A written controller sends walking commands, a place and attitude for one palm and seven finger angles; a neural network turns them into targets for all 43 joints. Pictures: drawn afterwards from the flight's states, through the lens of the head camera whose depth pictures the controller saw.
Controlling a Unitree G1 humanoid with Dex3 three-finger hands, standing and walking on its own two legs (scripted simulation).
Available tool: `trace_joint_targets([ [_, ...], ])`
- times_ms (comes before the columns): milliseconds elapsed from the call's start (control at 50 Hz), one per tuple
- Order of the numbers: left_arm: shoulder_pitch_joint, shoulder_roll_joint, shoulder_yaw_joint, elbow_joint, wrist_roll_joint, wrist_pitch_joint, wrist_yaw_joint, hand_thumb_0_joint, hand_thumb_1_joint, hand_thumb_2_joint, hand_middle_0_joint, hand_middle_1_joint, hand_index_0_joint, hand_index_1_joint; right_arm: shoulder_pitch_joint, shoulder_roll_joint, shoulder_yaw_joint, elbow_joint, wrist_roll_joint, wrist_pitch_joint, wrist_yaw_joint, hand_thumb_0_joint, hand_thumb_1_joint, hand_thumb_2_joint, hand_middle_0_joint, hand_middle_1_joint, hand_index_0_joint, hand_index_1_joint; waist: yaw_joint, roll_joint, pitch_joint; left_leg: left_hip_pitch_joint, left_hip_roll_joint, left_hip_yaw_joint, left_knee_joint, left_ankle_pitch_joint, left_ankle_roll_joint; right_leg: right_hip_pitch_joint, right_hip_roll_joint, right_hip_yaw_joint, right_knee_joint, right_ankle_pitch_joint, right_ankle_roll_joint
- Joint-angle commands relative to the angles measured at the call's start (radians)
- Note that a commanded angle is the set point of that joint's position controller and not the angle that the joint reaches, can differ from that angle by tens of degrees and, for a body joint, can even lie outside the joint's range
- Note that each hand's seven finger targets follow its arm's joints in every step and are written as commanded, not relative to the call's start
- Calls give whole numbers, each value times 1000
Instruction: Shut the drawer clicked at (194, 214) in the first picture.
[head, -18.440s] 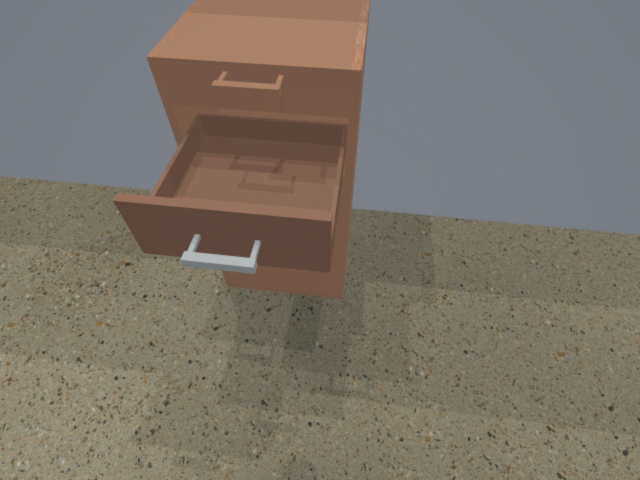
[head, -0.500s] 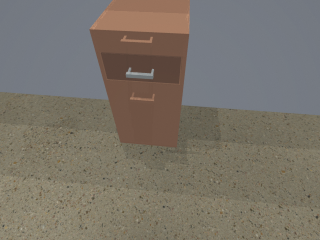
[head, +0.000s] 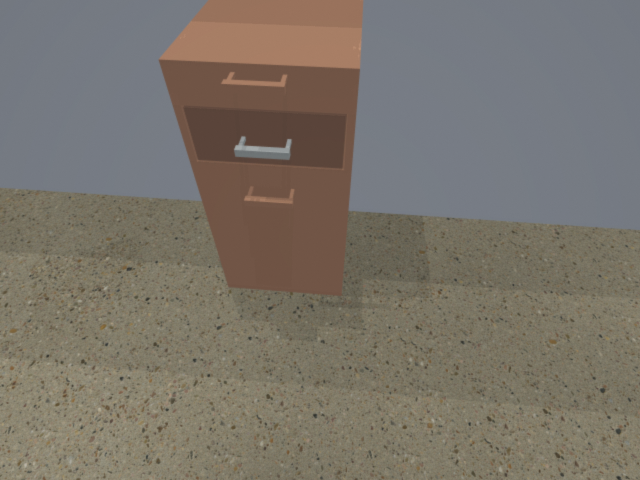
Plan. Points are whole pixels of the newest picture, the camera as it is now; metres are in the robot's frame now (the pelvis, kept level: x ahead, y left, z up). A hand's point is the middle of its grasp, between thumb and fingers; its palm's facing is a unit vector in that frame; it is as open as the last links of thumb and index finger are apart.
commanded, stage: look to check the result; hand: left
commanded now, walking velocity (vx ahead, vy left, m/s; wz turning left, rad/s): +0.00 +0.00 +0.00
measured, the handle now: (264, 147) +0.85 +0.18 -0.09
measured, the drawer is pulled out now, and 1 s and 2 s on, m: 0.00 0.00 0.00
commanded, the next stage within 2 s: stand and wait in 0.48 s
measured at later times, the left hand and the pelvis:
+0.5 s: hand out of the picture +0.01 +0.15 -0.17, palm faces +0.05 -0.98 -0.18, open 7.4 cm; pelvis +0.02 -0.01 +0.00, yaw +0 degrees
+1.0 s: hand out of the picture +0.03 +0.17 -0.17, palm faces +0.04 -0.97 -0.22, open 7.4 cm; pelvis +0.03 -0.01 +0.00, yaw +0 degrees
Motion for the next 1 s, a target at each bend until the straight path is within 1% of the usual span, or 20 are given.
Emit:
trace_joint_targets([
  [0, 76, 100, 16, -12, 3, -9, 6, 0, 900, 900, -200, -300, -200, -300, 74, -73, -13, -20, 0, -10, -4, 0, -900, -900, 200, 300, 200, 300, 7, -12, 63, 68, 69, -66, -72, -3, 34, -118, -98, 86, -143, -21, -33],
  [40, 77, 107, 17, -12, 4, -10, 6, 0, 900, 900, -200, -300, -200, -300, 71, -84, -14, -21, 2, -11, -5, 0, -900, -900, 200, 300, 200, 300, 9, -9, 59, 75, 71, -64, -64, 28, 33, -107, -98, 84, -142, 4, -33],
  [80, 76, 104, 16, -10, 2, -10, 6, 0, 900, 900, -200, -300, -200, -300, 68, -78, -11, -15, 1, -12, -5, 0, -900, -900, 200, 300, 200, 300, 9, -8, 56, 79, 71, -63, -63, 39, 32, -99, -103, 82, -144, 16, -32],
  [180, 71, 107, 15, -7, 2, -13, 8, 0, 900, 900, -200, -300, -200, -300, 56, -85, -12, -13, 2, -11, -6, 0, -900, -900, 200, 300, 200, 300, 7, -26, 56, 94, 75, -54, -55, 61, 30, -92, -104, 85, -152, 45, -31],
  [200, 70, 108, 15, -8, 2, -13, 8, 0, 900, 900, -200, -300, -200, -300, 51, -84, -12, -12, 2, -11, -6, 0, -900, -900, 200, 300, 200, 300, 8, -20, 62, 94, 74, -53, -55, 66, 29, -93, -105, 87, -153, 55, -30],
  [260, 64, 115, 16, -10, 2, -14, 8, 0, 900, 900, -200, -300, -200, -300, 46, -89, -12, -12, 2, -13, -7, 0, -900, -900, 200, 300, 200, 300, 7, -6, 46, 101, 78, -53, -53, 88, 30, -72, -106, 82, -148, 89, -30],
  [300, 61, 112, 16, -9, 2, -14, 8, 0, 900, 900, -200, -300, -200, -300, 36, -92, -12, -13, 2, -14, -7, 0, -900, -900, 200, 300, 200, 300, 8, -2, 53, 101, 78, -55, -58, 83, 29, -73, -103, 84, -149, 89, -28],
  [400, 52, 120, 15, -10, 2, -14, 7, 0, 900, 900, -200, -300, -200, -300, 17, -102, -13, -14, 2, -13, -8, 0, -900, -900, 200, 300, 200, 300, 9, -9, 57, 109, 79, -54, -62, 81, 28, -72, -105, 87, -156, 97, -27],
  [460, 46, 129, 19, -13, 3, -17, 6, 0, 900, 900, -200, -300, -200, -300, 8, -113, -14, -16, 2, -17, -8, 0, -900, -900, 200, 300, 200, 300, 10, -14, 41, 119, 82, -53, -60, 112, 28, -54, -107, 82, -151, 141, -25],
  [620, 25, 147, 20, -17, 2, -17, 4, 0, 900, 900, -200, -300, -200, -300, -14, -132, -13, -19, 2, -16, -8, 0, -900, -900, 200, 300, 200, 300, 10, -16, 46, 122, 80, -54, -67, 105, 25, -41, -110, 85, -163, 151, -24],
  [640, 30, 150, 21, -18, 3, -18, 5, 0, 900, 900, -200, -300, -200, -300, -18, -136, -15, -22, 3, -15, -7, 0, -900, -900, 200, 300, 200, 300, 12, -30, 39, 129, 82, -53, -64, 110, 26, -43, -110, 86, -164, 157, -23],
  [660, 23, 151, 22, -20, 3, -18, 4, 0, 900, 900, -200, -300, -200, -300, -16, -135, -15, -20, 2, -16, -7, 0, -900, -900, 200, 300, 200, 300, 9, -17, 39, 126, 82, -51, -65, 110, 25, -36, -112, 86, -166, 161, -23],
  [720, 18, 160, 22, -21, 2, -19, 3, 0, 900, 900, -200, -300, -200, -300, -23, -144, -14, -20, 2, -17, -7, 0, -900, -900, 200, 300, 200, 300, 10, -14, 30, 132, 83, -52, -66, 122, 25, -24, -113, 86, -164, 183, -23],
  [740, 17, 165, 24, -23, 3, -20, 4, 0, 900, 900, -200, -300, -200, -300, -23, -148, -16, -22, 4, -17, -7, 0, -900, -900, 200, 300, 200, 300, 12, -24, 26, 131, 84, -51, -64, 130, 24, -21, -111, 83, -162, 193, -21],
  [800, 7, 167, 23, -25, 1, -18, 3, 0, 900, 900, -200, -300, -200, -300, -28, -152, -14, -21, 2, -17, -7, 0, -900, -900, 200, 300, 200, 300, 11, -12, 38, 128, 84, -53, -70, 125, 24, -20, -112, 82, -165, 183, -23],
  [860, 4, 171, 24, -25, 2, -18, 2, 0, 900, 900, -200, -300, -200, -300, -35, -153, -14, -20, 2, -17, -7, 0, -900, -900, 200, 300, 200, 300, 11, -14, 35, 134, 86, -54, -72, 126, 25, -21, -113, 80, -167, 179, -23],
  [880, 1, 171, 22, -24, 2, -17, 2, 0, 900, 900, -200, -300, -200, -300, -37, -158, -13, -20, 2, -17, -7, 0, -900, -900, 200, 300, 200, 300, 11, -4, 33, 135, 85, -56, -74, 121, 24, -22, -111, 84, -168, 168, -23],
  [920, 1, 176, 22, -23, 1, -18, 1, 0, 900, 900, -200, -300, -200, -300, -42, -163, -13, -20, 2, -18, -7, 0, -900, -900, 200, 300, 200, 300, 12, -21, 29, 142, 87, -54, -76, 127, 24, -20, -112, 84, -168, 182, -22],
  [940, 2, 182, 23, -24, 3, -20, 1, 0, 900, 900, -200, -300, -200, -300, -41, -168, -16, -24, 4, -19, -7, 0, -900, -900, 200, 300, 200, 300, 12, -20, 11, 150, 87, -55, -71, 145, 25, -9, -113, 84, -165, 205, -21],
  [980, -4, 180, 23, -24, 1, -19, 1, 0, 900, 900, -200, -300, -200, -300, -44, -168, -15, -22, 3, -20, -7, 0, -900, -900, 200, 300, 200, 300, 12, -18, 15, 149, 89, -54, -74, 143, 25, -7, -113, 81, -165, 204, -21],
])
